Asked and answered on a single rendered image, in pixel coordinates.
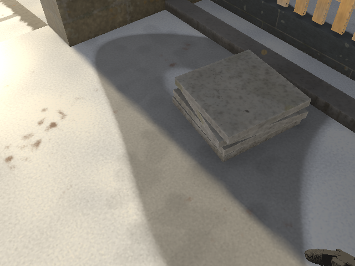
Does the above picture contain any right robot hand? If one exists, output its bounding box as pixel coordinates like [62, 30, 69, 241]
[305, 249, 355, 266]

